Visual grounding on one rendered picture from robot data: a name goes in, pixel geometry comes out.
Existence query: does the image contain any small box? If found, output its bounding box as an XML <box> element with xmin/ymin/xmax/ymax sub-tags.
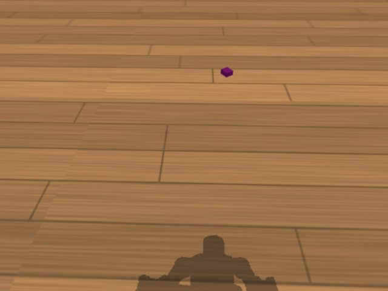
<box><xmin>221</xmin><ymin>67</ymin><xmax>233</xmax><ymax>77</ymax></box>

